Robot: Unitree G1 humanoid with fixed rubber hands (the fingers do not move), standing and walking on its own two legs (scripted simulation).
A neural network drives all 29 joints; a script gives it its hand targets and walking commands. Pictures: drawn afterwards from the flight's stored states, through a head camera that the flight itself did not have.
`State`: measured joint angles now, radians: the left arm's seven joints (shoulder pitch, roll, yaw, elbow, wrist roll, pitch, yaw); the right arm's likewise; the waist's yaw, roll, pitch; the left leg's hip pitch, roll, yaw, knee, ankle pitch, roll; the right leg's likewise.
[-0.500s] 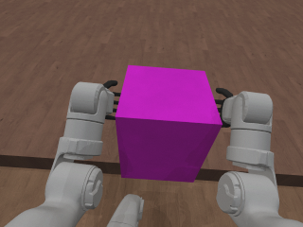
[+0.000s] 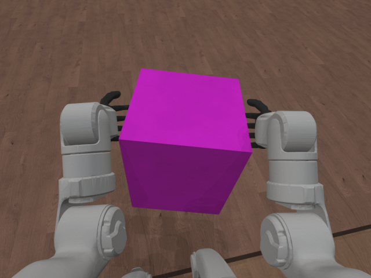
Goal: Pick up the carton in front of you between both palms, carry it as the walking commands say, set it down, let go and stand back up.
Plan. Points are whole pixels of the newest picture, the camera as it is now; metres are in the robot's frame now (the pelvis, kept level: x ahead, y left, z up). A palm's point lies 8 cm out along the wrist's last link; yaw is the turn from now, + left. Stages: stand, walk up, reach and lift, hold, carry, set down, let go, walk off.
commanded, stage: carry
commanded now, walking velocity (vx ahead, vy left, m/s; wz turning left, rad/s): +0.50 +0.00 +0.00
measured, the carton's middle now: (182, 146) +0.40 -0.02 +0.06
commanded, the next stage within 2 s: none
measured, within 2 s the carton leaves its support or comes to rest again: neither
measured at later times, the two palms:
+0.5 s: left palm (113, 3) +0.66 +0.13 +0.26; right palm (238, 1) +0.69 -0.17 +0.25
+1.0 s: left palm out of the picture +0.94 +0.11 +0.39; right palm out of the picture +0.95 -0.19 +0.39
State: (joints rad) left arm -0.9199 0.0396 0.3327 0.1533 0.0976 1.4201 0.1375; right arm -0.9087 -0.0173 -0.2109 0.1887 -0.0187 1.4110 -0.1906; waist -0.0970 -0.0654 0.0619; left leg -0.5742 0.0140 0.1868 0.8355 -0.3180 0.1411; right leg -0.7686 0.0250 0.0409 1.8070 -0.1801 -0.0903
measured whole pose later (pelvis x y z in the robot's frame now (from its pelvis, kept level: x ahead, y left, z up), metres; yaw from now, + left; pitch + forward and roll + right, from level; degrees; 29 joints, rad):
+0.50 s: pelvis +0.30 -0.07 +0.10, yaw +1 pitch +2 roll -3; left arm -0.96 0.02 0.18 0.42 0.06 1.34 0.19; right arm -0.90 -0.06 -0.33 0.36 -0.12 1.39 -0.08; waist 0.13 0.01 -0.03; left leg -0.36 0.04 -0.08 1.41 -0.17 0.06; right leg -0.79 0.01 -0.22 1.06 -0.30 -0.14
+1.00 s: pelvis +0.57 -0.04 +0.19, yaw +0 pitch +4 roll -1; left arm -0.95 0.00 0.28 0.31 0.09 1.37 0.14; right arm -0.97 -0.08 -0.27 0.33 -0.09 1.44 -0.13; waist 0.06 0.05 -0.13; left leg -0.73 0.08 0.08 0.73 -0.04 0.06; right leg -0.09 0.02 -0.10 0.46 -0.43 -0.04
